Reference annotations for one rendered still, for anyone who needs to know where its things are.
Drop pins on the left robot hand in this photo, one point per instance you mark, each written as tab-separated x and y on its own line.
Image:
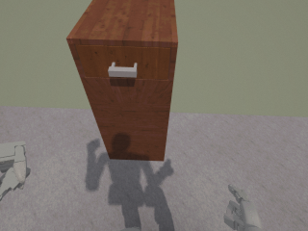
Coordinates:
13	163

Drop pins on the cabinet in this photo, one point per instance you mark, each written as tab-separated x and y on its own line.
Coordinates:
132	114

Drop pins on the right robot hand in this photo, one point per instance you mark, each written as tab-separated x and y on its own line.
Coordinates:
246	213

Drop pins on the drawer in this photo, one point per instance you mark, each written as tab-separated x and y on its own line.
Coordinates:
152	61

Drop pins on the handle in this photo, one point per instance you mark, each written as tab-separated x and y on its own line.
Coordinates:
123	71

